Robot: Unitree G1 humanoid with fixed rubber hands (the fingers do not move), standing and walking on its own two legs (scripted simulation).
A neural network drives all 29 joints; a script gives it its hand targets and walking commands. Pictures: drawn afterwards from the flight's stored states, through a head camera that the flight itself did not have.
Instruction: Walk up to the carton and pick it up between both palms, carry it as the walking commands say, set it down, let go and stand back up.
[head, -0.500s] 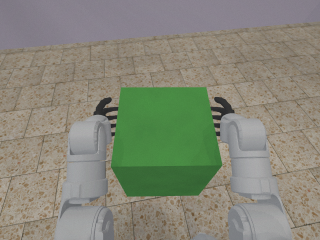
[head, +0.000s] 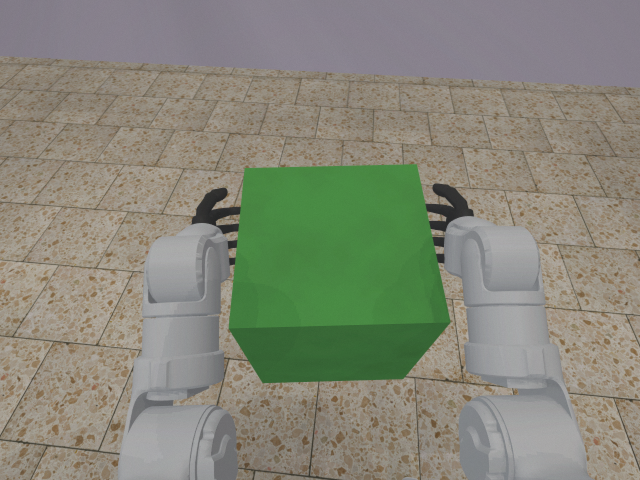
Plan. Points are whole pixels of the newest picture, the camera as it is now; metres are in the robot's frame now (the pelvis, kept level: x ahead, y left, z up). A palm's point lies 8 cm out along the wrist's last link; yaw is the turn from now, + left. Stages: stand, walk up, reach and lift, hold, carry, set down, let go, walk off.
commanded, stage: carry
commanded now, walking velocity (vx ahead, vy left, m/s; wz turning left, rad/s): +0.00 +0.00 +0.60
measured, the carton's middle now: (332, 284) +0.37 -0.03 +0.02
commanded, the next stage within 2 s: none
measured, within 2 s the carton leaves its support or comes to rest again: neither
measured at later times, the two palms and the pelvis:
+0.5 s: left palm (60, 387) +0.22 +0.23 +0.12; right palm (361, 293) +0.29 -0.05 +0.13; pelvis -0.10 +0.01 +0.01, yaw +18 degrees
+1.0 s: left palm out of the picture +0.03 +0.31 +0.11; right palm (244, 412) +0.19 +0.07 +0.10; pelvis -0.19 -0.01 +0.00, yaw +35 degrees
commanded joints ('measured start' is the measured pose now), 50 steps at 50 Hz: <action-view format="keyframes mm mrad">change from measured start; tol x32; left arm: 1 -697 -1085 -635 -114 -462 -13 -245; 50 -820 -1125 -572 -43 -523 -18 -274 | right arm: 1 -626 1199 606 -94 464 -11 283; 50 -833 1235 614 -158 464 -15 240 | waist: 1 61 202 -555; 14 69 180 -570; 17 79 -305 -477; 26 87 -192 -484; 29 66 361 -508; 50 81 -91 -454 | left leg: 1 569 339 -418 -28 1138 167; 13 332 230 -398 -167 256 103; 17 -200 -14 -20 336 -269 -55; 25 -5 -8 46 10 -166 -56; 30 562 356 -465 -41 1100 179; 38 380 241 -339 -157 254 129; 44 297 212 -383 -155 246 91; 50 -172 42 -39 422 -230 -32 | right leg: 1 -191 98 82 270 -207 36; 14 189 188 76 -278 8 -22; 19 440 -244 316 -368 680 -242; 26 437 -157 23 -176 689 -128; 30 -179 86 71 265 -237 45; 46 416 -59 305 -452 37 -107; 50 408 -216 230 -351 606 -204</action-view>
